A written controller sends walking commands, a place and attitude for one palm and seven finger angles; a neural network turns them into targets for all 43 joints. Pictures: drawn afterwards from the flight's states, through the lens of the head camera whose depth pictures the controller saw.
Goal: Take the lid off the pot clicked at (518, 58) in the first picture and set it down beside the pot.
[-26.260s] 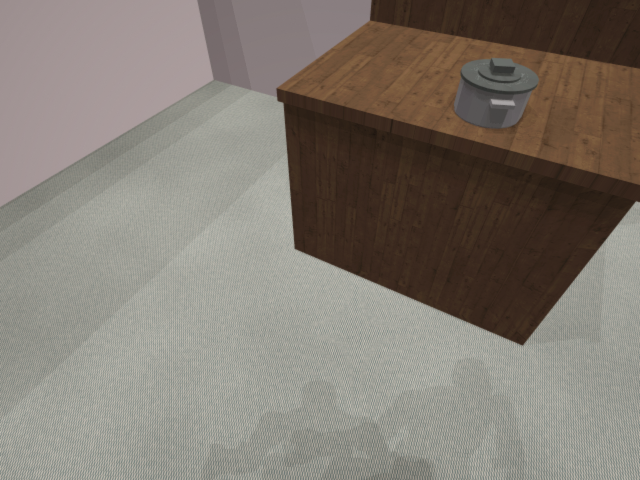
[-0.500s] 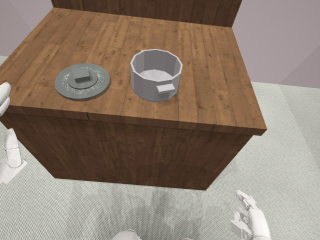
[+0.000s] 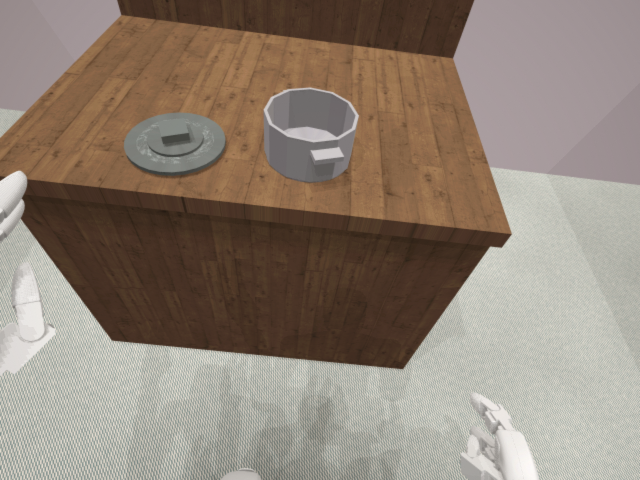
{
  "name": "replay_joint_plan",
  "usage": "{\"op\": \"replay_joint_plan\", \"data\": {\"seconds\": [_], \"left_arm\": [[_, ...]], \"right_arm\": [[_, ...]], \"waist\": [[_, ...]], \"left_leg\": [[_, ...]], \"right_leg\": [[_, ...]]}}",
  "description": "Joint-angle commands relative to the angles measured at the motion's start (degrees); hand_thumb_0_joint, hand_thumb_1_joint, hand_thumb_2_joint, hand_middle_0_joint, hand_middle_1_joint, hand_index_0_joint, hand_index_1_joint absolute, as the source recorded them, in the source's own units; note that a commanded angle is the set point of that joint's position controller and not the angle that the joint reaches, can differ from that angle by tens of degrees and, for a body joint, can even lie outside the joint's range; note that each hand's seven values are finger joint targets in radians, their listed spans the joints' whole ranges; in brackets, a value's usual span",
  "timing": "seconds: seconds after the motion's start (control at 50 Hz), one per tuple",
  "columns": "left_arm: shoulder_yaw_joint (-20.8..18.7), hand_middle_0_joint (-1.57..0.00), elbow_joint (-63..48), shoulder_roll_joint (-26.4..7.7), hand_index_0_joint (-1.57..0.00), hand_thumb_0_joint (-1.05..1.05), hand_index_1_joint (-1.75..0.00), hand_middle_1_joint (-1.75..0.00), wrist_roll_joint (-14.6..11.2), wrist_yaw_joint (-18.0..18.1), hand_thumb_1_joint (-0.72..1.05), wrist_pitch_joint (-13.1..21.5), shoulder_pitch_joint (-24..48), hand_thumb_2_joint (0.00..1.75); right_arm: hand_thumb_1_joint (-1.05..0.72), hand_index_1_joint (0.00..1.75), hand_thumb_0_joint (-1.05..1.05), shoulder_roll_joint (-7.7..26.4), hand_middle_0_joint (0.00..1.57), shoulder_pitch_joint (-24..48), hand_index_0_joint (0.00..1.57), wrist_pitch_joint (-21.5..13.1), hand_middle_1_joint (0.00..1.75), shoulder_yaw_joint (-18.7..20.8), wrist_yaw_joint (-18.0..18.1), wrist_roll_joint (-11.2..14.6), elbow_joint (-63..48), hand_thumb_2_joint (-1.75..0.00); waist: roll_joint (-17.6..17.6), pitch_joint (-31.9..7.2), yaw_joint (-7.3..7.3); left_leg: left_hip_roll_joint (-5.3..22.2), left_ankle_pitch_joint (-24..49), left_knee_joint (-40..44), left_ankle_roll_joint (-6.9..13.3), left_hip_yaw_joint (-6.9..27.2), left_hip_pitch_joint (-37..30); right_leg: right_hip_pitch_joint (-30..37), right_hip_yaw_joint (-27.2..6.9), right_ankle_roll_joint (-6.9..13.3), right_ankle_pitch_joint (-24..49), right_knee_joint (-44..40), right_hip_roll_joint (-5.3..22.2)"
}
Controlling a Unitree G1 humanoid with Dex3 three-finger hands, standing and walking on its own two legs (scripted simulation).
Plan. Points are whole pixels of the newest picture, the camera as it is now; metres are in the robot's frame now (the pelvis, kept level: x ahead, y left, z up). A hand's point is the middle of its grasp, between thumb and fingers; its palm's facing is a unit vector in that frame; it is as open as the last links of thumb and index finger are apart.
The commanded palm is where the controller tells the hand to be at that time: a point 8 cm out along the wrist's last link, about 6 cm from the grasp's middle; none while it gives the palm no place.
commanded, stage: stop stepping back and stand still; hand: left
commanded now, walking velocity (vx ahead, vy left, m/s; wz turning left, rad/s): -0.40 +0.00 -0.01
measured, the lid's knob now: (173, 130) +0.67 +0.31 +0.02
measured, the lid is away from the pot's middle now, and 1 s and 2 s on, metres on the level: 0.25 0.25 0.25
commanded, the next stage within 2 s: let the arm hang, fingers relaxed in 1.28 s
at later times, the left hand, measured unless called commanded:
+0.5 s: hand out of the picture +0.08 +0.27 +0.18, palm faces +0.40 -0.83 -0.39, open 7.4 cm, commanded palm +0.02 +0.31 +0.20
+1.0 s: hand out of the picture +0.07 +0.33 +0.03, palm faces +0.26 -0.88 -0.39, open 7.4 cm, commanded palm none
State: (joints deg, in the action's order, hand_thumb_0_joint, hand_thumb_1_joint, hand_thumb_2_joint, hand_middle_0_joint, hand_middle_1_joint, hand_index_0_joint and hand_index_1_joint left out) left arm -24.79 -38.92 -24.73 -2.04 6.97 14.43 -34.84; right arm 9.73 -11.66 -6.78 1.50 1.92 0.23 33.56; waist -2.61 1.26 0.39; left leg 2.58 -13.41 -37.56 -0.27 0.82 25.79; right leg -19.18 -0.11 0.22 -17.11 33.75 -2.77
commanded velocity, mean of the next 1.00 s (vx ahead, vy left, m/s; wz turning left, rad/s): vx -0.01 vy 0.00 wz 0.00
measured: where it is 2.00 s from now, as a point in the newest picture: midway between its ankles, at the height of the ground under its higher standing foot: outside the picture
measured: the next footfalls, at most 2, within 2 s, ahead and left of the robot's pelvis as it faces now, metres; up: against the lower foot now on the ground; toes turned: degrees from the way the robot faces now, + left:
left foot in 0.20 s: -0.03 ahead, +0.13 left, +0.00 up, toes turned +2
right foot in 0.66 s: -0.02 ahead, -0.10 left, +0.00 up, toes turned +2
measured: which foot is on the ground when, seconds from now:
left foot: down 0.00-0.04, up 0.06-0.18, down 0.20-1.00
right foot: down 0.00-0.58, up 0.60-0.64, down 0.66-0.86, up 0.88-1.00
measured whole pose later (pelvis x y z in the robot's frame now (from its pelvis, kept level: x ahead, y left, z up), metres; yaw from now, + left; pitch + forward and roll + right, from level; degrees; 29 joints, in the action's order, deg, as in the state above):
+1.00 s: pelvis -0.15 +0.06 +0.00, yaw +7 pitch -1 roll -2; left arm -10.0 6.7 -21.0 2.2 1.6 2.2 -13.6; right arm 15.3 -11.7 -3.1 1.1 -0.5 -1.6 43.4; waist 0.3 -1.9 1.7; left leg -3.9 -9.7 -33.9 4.7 2.5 23.3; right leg -25.1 -4.6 1.2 -26.4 54.2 -0.7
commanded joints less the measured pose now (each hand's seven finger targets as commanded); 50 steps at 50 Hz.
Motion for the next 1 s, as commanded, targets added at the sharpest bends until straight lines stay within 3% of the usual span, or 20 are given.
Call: {"op": "replay_joint_plan", "data": {"seconds": [0.0,0.04,0.06,0.08,0.12,0.16,0.18,0.24,0.3,0.36,0.42,0.54,0.6,0.66,0.74,0.8,0.84,0.86,0.92,0.98], "left_arm": [[-3.33,-0.2,-10.99,-7.9,-0.2,0.0,-0.3,-0.3,-0.6,0.32,0.9,4.02,3.14,0.9],[-5.21,-0.2,-8.35,-9.64,-0.2,0.0,-0.3,-0.3,-0.79,0.8,0.9,3.2,0.48,0.9],[16.94,-0.2,42.55,0.76,-0.2,0.0,-0.3,-0.3,6.21,-6.45,0.9,-8.58,8.66,0.9],[-5.67,-0.2,-21.16,-12.35,-0.2,0.0,-0.3,-0.3,-0.83,-1.42,0.9,-0.09,11.33,0.9],[-9.1,-0.2,-10.2,-12.62,-0.2,0.0,-0.3,-0.3,-1.36,1.04,0.9,0.04,-3.24,0.9],[-5.88,-0.2,-17.34,-8.71,-0.2,0.0,-0.3,-0.3,-1.55,1.37,0.9,2.01,-2.5,0.9],[-6.9,-0.2,-17.89,-10.25,-0.2,0.0,-0.3,-0.3,-1.03,1.71,0.9,2.54,-1.38,0.9],[-6.34,-0.2,-14.66,-8.68,-0.2,0.0,-0.3,-0.3,-0.73,1.86,0.9,1.57,-0.45,0.9],[-2.83,-0.2,-8.81,-6.36,-0.2,0.0,-0.3,-0.3,-0.28,1.67,0.9,1.29,0.54,0.9],[-1.95,-0.2,-3.79,-6.51,-0.2,0.0,-0.3,-0.3,0.03,1.53,0.9,1.63,4.42,0.9],[-1.86,-0.2,-5.7,-7.1,-0.2,0.0,-0.3,-0.3,0.21,1.52,0.9,1.84,5.05,0.9],[-2.43,-0.2,-8.42,-7.3,-0.2,0.0,-0.3,-0.3,1.2,1.53,0.9,2.3,5.03,0.9],[-3.21,-0.2,-6.58,-7.41,-0.2,0.0,-0.3,-0.3,1.26,1.07,0.9,1.76,3.13,0.9],[-3.21,-0.2,-5.85,-8.06,-0.2,0.0,-0.3,-0.3,1.0,0.6,0.9,1.95,3.44,0.9],[-3.44,-0.2,-7.63,-8.47,-0.2,0.0,-0.3,-0.3,0.59,0.61,0.9,1.54,3.23,0.9],[-1.95,-0.2,-5.11,-5.47,-0.2,0.0,-0.3,-0.3,0.21,1.64,0.9,1.83,6.73,0.9],[-2.28,-0.2,-5.43,-5.7,-0.2,0.0,-0.3,-0.3,0.45,1.52,0.9,2.62,8.5,0.9],[17.87,-0.2,41.03,2.42,-0.2,0.0,-0.3,-0.3,6.06,-5.56,0.9,-9.66,16.14,0.9],[17.54,-0.2,47.69,3.41,-0.2,0.0,-0.3,-0.3,4.58,-6.55,0.9,-14.47,15.48,0.9],[18.88,-0.2,59.06,2.0,-0.2,0.0,-0.3,-0.3,4.05,-7.09,0.9,-14.94,19.41,0.9]], "right_arm": [[-0.9,0.3,0.0,8.75,0.2,3.67,0.2,-2.57,0.3,3.84,0.71,0.74,-8.56,-0.9],[-0.9,0.3,0.0,7.58,0.2,4.02,0.2,-0.64,0.3,4.27,0.53,0.53,-8.63,-0.9],[-0.9,0.3,0.0,15.98,0.2,3.23,0.2,-2.68,0.3,5.97,-2.73,-0.04,6.17,-0.9],[-0.9,0.3,0.0,7.4,0.2,5.34,0.2,0.46,0.3,5.35,-0.93,2.11,-12.62,-0.9],[-0.9,0.3,0.0,6.34,0.2,5.34,0.2,0.9,0.3,2.57,1.04,1.02,-11.24,-0.9],[-0.9,0.3,0.0,8.82,0.2,5.79,0.2,-0.07,0.3,1.79,1.56,0.68,-12.93,-0.9],[-0.9,0.3,0.0,8.52,0.2,6.26,0.2,-1.44,0.3,1.77,1.51,0.7,-12.9,-0.9],[-0.9,0.3,0.0,8.27,0.2,4.7,0.2,-3.89,0.3,1.96,1.95,0.5,-11.74,-0.9],[-0.9,0.3,0.0,9.38,0.2,3.09,0.2,-4.6,0.3,1.67,1.65,1.44,-10.78,-0.9],[-0.9,0.3,0.0,9.7,0.2,2.06,0.2,-4.28,0.3,2.0,2.09,0.69,-9.17,-0.9],[-0.9,0.3,0.0,9.56,0.2,3.55,0.2,-3.63,0.3,1.5,2.02,0.16,-9.45,-0.9],[-0.9,0.3,0.0,9.22,0.2,5.36,0.2,-4.0,0.3,0.77,2.46,0.39,-10.43,-0.9],[-0.9,0.3,0.0,8.61,0.2,4.65,0.2,-3.69,0.3,1.33,1.87,0.43,-10.36,-0.9],[-0.9,0.3,0.0,8.29,0.2,4.25,0.2,-3.46,0.3,1.58,1.4,0.2,-9.92,-0.9],[-0.9,0.3,0.0,8.3,0.2,1.31,0.2,-1.78,0.3,2.43,0.97,-0.48,-6.9,-0.9],[-0.9,0.3,0.0,8.58,0.2,3.21,0.2,-2.65,0.3,1.11,1.82,0.1,-8.26,-0.9],[-0.9,0.3,0.0,9.54,0.2,5.26,0.2,-3.95,0.3,0.89,2.47,0.87,-8.8,-0.9],[-0.9,0.3,0.0,24.93,0.2,4.55,0.2,-4.2,0.3,6.56,-2.56,-1.33,5.86,-0.9],[-0.9,0.3,0.0,18.0,0.2,1.1,0.2,1.33,0.3,4.69,-1.49,-2.04,3.01,-0.9],[-0.9,0.3,0.0,16.88,0.2,1.03,0.2,3.42,0.3,4.06,-1.09,-2.18,5.76,-0.9]], "waist": [[-1.31,-13.96,1.44],[-4.01,-11.27,1.41],[-0.57,-8.66,2.88],[-6.68,-10.27,0.29],[-9.75,-6.91,1.12],[15.19,-6.29,1.56],[18.81,-7.18,0.98],[16.62,-4.03,0.91],[4.39,-3.71,1.16],[-1.38,-0.33,1.73],[0.56,-1.69,1.91],[13.58,-0.22,0.63],[12.14,-2.59,-0.07],[6.51,-0.96,0.54],[-7.69,-4.19,2.27],[1.04,2.7,2.14],[13.63,3.31,1.17],[18.81,6.9,5.72],[-2.7,-5.32,1.75],[1.23,-5.33,0.71]], "left_leg": [[1.52,11.9,1.53,0.13,0.0,-8.79],[-1.7,-4.79,-5.91,-0.41,-0.21,-8.58],[1.26,-2.86,-22.03,-0.57,3.55,-3.38],[-2.5,-12.86,-18.04,-0.31,2.78,-11.02],[-0.13,-11.39,2.11,2.0,1.65,-9.34],[7.4,-4.37,20.75,5.03,9.47,-6.15],[11.48,0.4,21.25,6.76,13.0,-4.1],[11.34,-9.62,21.7,6.87,11.07,2.4],[3.45,-10.22,11.79,3.29,4.44,-0.73],[-0.91,-14.22,4.94,1.74,1.5,-8.61],[-0.5,-10.02,6.12,2.24,1.77,-12.66],[5.93,-29.53,27.01,3.85,10.37,2.37],[5.49,-27.82,25.43,4.19,6.77,7.38],[1.22,-22.97,16.49,2.6,1.73,1.92],[-4.27,-6.09,-12.58,0.92,-1.81,-17.39],[0.59,-15.27,9.05,2.76,3.9,-12.74],[8.54,-32.12,28.29,4.62,15.7,-0.4],[9.17,-15.1,22.29,7.33,26.68,7.04],[10.45,-4.4,18.34,10.75,26.13,-5.33],[8.32,-7.11,20.69,10.44,21.13,-8.06]], "right_leg": [[6.55,-10.61,2.34,31.52,-8.51,12.16],[-1.07,-16.35,6.6,18.65,-16.27,19.29],[-7.85,-11.75,8.0,27.29,-9.4,26.72],[-9.99,-14.83,7.46,9.3,-16.94,20.28],[-6.64,-10.96,5.79,1.93,-13.05,16.05],[0.26,-1.19,-0.15,2.03,2.01,3.73],[2.12,0.58,-1.27,-0.85,7.05,0.86],[5.71,-1.29,-1.25,-4.56,8.57,1.67],[9.43,-4.66,-0.22,4.15,-9.66,5.05],[-4.76,-12.01,2.34,-18.61,-20.07,9.88],[-6.09,-8.27,2.41,-14.71,-17.65,9.14],[9.64,0.56,-0.93,-7.31,-1.99,0.33],[17.12,1.69,-1.03,-4.37,1.61,0.32],[9.63,-1.47,0.87,-10.36,-9.19,3.79],[-13.3,-14.74,7.43,-22.01,-21.79,15.51],[-10.76,-7.33,2.9,-18.79,-14.46,9.25],[1.02,-0.04,-1.06,-10.43,2.87,0.77],[-9.05,-2.25,1.39,-5.91,18.87,2.24],[-10.72,-5.95,1.06,-11.84,25.64,2.57],[-6.68,-4.71,0.52,-10.86,18.85,3.09]]}}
